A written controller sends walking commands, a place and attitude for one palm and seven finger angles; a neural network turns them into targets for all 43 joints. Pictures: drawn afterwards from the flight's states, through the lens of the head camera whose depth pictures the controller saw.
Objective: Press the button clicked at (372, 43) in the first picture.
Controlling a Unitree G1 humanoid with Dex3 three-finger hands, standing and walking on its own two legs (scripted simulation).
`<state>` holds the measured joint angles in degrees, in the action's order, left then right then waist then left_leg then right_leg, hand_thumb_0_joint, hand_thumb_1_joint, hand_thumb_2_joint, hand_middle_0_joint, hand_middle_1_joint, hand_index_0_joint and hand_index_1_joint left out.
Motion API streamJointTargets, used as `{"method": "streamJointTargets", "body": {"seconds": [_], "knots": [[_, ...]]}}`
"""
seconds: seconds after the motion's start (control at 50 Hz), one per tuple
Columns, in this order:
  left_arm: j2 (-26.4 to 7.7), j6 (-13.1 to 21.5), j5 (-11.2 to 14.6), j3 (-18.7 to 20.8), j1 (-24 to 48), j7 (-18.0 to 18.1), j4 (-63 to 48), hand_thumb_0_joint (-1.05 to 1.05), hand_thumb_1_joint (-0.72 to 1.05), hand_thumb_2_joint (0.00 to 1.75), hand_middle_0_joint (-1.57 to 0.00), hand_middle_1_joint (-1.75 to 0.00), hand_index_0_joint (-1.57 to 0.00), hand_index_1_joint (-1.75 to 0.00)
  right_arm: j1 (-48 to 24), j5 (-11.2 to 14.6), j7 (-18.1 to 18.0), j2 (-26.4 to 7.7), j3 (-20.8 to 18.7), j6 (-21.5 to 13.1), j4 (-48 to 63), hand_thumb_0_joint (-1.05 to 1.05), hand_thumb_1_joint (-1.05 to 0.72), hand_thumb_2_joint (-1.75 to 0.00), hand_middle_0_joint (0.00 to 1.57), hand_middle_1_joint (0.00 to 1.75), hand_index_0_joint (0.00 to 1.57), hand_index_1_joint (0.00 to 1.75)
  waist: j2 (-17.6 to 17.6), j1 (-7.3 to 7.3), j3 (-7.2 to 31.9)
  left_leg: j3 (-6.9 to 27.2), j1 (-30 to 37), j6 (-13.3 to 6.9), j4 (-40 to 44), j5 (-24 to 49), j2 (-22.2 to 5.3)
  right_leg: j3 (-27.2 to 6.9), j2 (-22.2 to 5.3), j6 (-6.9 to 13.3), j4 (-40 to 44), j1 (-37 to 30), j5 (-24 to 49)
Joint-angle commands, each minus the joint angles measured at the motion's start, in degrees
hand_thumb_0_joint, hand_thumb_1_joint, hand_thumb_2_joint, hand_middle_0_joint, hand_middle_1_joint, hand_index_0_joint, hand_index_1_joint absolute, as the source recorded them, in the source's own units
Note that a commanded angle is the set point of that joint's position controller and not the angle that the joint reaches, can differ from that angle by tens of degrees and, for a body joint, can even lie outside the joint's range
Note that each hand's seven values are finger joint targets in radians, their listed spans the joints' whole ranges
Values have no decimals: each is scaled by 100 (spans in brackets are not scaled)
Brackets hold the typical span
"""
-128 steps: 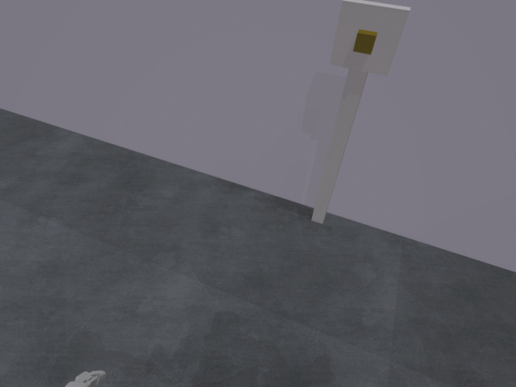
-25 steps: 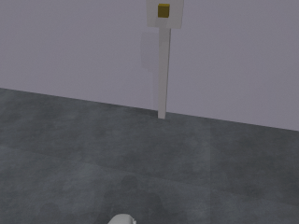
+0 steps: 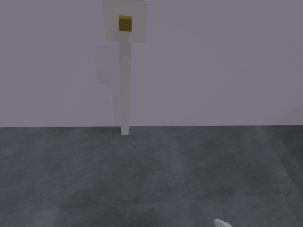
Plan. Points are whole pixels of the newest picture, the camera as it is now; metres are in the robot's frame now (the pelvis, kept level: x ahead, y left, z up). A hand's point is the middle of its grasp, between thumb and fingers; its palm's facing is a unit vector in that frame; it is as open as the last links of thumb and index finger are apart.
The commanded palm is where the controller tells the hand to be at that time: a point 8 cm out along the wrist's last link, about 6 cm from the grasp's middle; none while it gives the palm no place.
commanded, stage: walk to a spot facing it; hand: left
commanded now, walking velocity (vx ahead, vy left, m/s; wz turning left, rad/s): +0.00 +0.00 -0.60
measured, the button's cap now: (125, 23) +0.84 +0.21 +0.13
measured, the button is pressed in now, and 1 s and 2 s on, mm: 0 0 0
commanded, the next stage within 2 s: none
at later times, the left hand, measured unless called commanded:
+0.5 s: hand (118, 195) +0.24 +0.12 -0.17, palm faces -0.36 -0.91 -0.21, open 7.4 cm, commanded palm none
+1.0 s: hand (103, 184) +0.27 +0.18 -0.18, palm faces -0.51 -0.84 -0.19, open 7.4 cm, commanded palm none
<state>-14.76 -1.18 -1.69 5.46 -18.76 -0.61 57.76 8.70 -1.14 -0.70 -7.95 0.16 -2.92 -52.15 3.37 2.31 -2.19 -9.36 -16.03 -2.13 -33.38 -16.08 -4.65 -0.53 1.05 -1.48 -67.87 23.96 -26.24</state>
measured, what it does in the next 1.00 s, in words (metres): walks ahead, turning right: right foot, then left foot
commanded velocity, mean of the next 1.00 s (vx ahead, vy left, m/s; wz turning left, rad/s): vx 0.00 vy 0.00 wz -0.60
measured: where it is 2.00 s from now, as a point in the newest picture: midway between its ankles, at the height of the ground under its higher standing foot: outside the picture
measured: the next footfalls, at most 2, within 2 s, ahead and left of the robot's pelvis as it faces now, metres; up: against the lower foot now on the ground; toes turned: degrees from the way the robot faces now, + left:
right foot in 0.46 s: +0.07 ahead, -0.13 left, +0.00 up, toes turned -25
left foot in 0.86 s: +0.19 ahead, +0.09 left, +0.00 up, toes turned -26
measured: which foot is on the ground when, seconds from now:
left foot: down 0.00-0.46, up 0.48-0.84, down 0.86-1.00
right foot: up 0.00-0.44, down 0.46-0.88, up 0.90-1.00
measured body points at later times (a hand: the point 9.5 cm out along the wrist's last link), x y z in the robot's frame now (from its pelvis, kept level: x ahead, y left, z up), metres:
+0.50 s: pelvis +0.06 -0.01 -0.02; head +0.10 -0.04 +0.43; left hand +0.26 +0.16 -0.15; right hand -0.06 -0.23 -0.17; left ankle +0.02 +0.10 -0.71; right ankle +0.04 -0.11 -0.74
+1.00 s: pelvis +0.10 +0.04 +0.00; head +0.15 +0.05 +0.45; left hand +0.30 +0.22 -0.16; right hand +0.06 -0.23 -0.11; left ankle +0.15 +0.11 -0.73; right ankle +0.00 -0.07 -0.65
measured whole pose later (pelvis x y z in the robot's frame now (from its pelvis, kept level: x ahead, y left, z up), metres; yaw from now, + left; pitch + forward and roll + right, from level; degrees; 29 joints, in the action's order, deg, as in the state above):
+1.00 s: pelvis +0.10 +0.04 +0.00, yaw -36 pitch +0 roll -2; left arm -15.7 -4.3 -1.8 6.2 -12.3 -1.4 52.9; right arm 8.4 -1.3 -1.4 -9.8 -1.1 0.4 -49.7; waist 3.7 1.8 -3.1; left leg -8.7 -14.9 -1.4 -32.0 -17.6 -5.0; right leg -2.3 1.7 -3.3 -64.8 29.2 -23.9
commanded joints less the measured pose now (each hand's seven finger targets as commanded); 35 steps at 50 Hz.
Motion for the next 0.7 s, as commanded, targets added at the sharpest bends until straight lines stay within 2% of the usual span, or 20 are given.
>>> {"method": "streamJointTargets", "body": {"seconds": [0.0, 0.04, 0.08, 0.14, 0.18, 0.24, 0.28, 0.32, 0.36, 0.38, 0.4, 0.42, 0.44, 0.46, 0.48, 0.5, 0.52, 0.56, 0.6, 0.68], "knots": [[-27, -109, 8, 58, -310, -87, -504, 0, 90, 90, -20, -30, -20, -30, 475, 20, -148, -917, -274, -25, 100, 0, -90, -90, 20, 30, 20, 30, -1385, 17, -26, 602, 181, -229, 1683, 2342, -1322, 3, -389, -110, -691, 676, 792], [-16, -187, 1, 78, -167, -89, -568, 0, 90, 90, -20, -30, -20, -30, 533, 33, -163, -876, -276, -17, 77, 0, -90, -90, 20, 30, 20, 30, -1210, 18, -37, 460, 224, -226, 1755, 2183, -1333, -33, -449, -149, -720, 848, 1076], [13, -232, -16, 88, 134, -91, -728, 0, 90, 90, -20, -30, -20, -30, 618, 18, -164, -862, -339, -6, 63, 0, -90, -90, 20, 30, 20, 30, -1011, -47, -82, 397, 480, -359, 1765, 2138, -1477, -27, -557, -212, -477, 1154, 1198], [0, -257, -18, 68, 545, -95, -866, 0, 90, 90, -20, -30, -20, -30, 855, 13, -162, -951, -369, 13, -29, 0, -90, -90, 20, 30, 20, 30, -831, -174, -84, 314, 903, -442, 1676, 2511, -1575, 37, -614, -254, -134, 1384, 1228], [9, -262, -16, 34, 858, -103, -973, 0, 90, 90, -20, -30, -20, -30, 1017, -4, -156, -1050, -402, 33, -99, 0, -90, -90, 20, 30, 20, 30, -877, -288, -76, 205, 1162, -504, 1553, 2780, -1637, 159, -658, -260, 310, 1388, 1120], [11, -260, 0, -6, 1239, -105, -1109, 0, 90, 90, -20, -30, -20, -30, 1120, -31, -131, -1149, -457, 82, -165, 0, -90, -90, 20, 30, 20, 30, -907, -396, -116, 30, 1211, -561, 1457, 2704, -1761, 332, -717, -219, 1075, 1130, 905], [27, -241, 9, -31, 1363, -107, -1157, 0, 90, 90, -20, -30, -20, -30, 1150, -46, -108, -1212, -498, 118, -202, 0, -90, -90, 20, 30, 20, 30, -1088, -477, -44, -189, 1264, -531, 1333, 2678, -1777, 512, -660, -162, 1617, 834, 730], [6, -189, 12, -43, 1444, -92, -1201, 0, 90, 90, -20, -30, -20, -30, 1209, -54, -82, -1275, -530, 157, -241, 0, -90, -90, 20, 30, 20, 30, -1222, -539, 24, -336, 1356, -482, 1088, 2970, -1835, 671, -538, -88, 2046, 565, 548], [-2, -123, 11, -40, 1383, -76, -1213, 0, 90, 90, -20, -30, -20, -30, 1218, -61, -64, -1349, -566, 182, -246, 0, -90, -90, 20, 30, 20, 30, -1296, -502, 131, -491, 1411, -384, 760, 3308, -1895, 753, -421, 22, 2465, 255, 416], [-65, -79, 14, -27, 1284, -61, -1190, 0, 90, 90, -20, -30, -20, -30, 1266, -54, -45, -1364, -572, 191, -246, 0, -90, -90, 20, 30, 20, 30, -1195, -455, 240, -588, 1358, -274, 470, 3534, -1865, 819, -321, 92, 2777, -78, 484], [-159, -21, 12, 2, 953, -41, -1109, 0, 90, 90, -20, -30, -20, -30, 1232, -30, -27, -1390, -585, 197, -209, 0, -90, -90, 20, 30, 20, 30, -1093, -253, 468, -759, 1225, -90, -144, 3713, -1802, 823, -263, 173, 3311, -652, 910], [-472, 67, -5, 59, 408, 5, -965, 0, 90, 90, -20, -30, -20, -30, 1205, 31, 26, -1358, -575, 210, -124, 0, -90, -90, 20, 30, 20, 30, -543, 41, 828, -882, 447, 200, -1299, 3221, -1703, 377, -542, 392, 4006, -1820, 1900], [-1157, 148, -33, 204, -152, 100, -828, 0, 90, 90, -20, -30, -20, -30, 1049, 62, 67, -946, -475, 241, 170, 0, -90, -90, 20, 30, 20, 30, 1135, 279, 1192, -953, -1383, 616, -2837, -604, -741, -1984, -2085, 1057, 4302, -3118, 4376], [-1469, 98, 109, 265, -371, 174, -722, 0, 90, 90, -20, -30, -20, -30, 639, 74, -4, -866, -427, 299, 374, 0, -90, -90, 20, 30, 20, 30, 1178, 350, 1314, -58, -1918, 705, -3814, -2260, -265, -2369, -2603, 1625, 4303, -3070, 6201], [-1261, 78, 132, 229, -152, 229, -740, 0, 90, 90, -20, -30, -20, -30, 599, 80, -60, -881, -430, 344, 350, 0, -90, -90, 20, 30, 20, 30, 602, 203, 1125, 551, -2054, 661, -3952, -1957, -462, -1813, -2417, 1658, 4286, -2975, 5779], [-1086, 81, 117, 210, 169, 248, -860, 0, 90, 90, -20, -30, -20, -30, 499, 62, -47, -810, -406, 359, 370, 0, -90, -90, 20, 30, 20, 30, 822, 132, 1006, 643, -2111, 669, -3850, -1587, -514, -1702, -2068, 1423, 4395, -2671, 5137], [-903, 57, 115, 163, 570, 253, -942, 0, 90, 90, -20, -30, -20, -30, 361, 50, -40, -917, -442, 384, 318, 0, -90, -90, 20, 30, 20, 30, 515, 0, 742, 721, -2008, 702, -3767, -1213, -553, -1475, -1821, 1304, 4413, -2332, 4764], [-733, 77, 90, 70, 920, 235, -1022, 0, 90, 90, -20, -30, -20, -30, 511, 14, -47, -846, -456, 461, 199, 0, -90, -90, 20, 30, 20, 30, 271, -275, 475, 726, -1550, 765, -3378, -853, -427, -1060, -1540, 1148, 4561, -1490, 4464], [-770, 81, 55, 84, 1051, 211, -1037, 0, 90, 90, -20, -30, -20, -30, 663, 8, -58, -811, -461, 497, 148, 0, -90, -90, 20, 30, 20, 30, 276, -375, 417, 676, -1315, 790, -3026, -713, -308, -1026, -1410, 1145, 4642, -1142, 3965], [-855, 42, 20, 117, 895, 145, -990, 0, 90, 90, -20, -30, -20, -30, 365, 29, -53, -796, -455, 454, 308, 0, -90, -90, 20, 30, 20, 30, 487, -257, 372, 604, -1051, 766, -2055, -686, -51, -1333, -1212, 1168, 4649, -1001, 3342]]}}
